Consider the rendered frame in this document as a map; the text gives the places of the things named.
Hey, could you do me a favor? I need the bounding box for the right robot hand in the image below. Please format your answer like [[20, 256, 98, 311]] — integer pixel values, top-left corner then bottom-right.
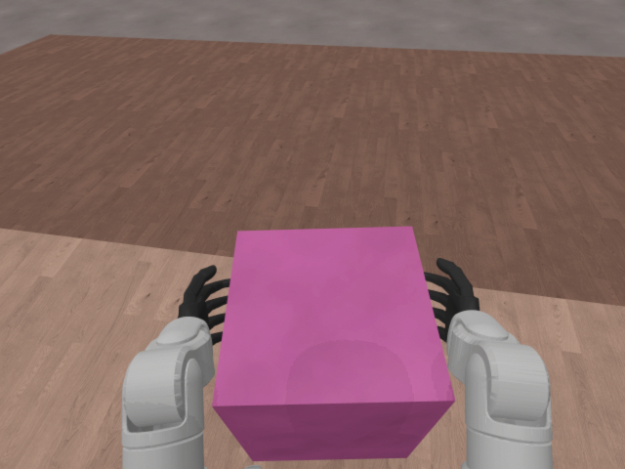
[[424, 258, 479, 342]]

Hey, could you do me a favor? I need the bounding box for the left robot hand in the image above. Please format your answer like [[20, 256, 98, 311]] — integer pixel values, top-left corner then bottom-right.
[[178, 265, 230, 346]]

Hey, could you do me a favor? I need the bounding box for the right robot forearm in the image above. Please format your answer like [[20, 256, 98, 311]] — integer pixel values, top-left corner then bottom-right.
[[446, 310, 553, 469]]

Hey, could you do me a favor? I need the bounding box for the left robot forearm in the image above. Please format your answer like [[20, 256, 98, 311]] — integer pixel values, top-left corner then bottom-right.
[[121, 317, 215, 469]]

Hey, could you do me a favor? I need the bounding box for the carton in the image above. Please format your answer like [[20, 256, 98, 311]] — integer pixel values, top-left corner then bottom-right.
[[212, 227, 455, 461]]

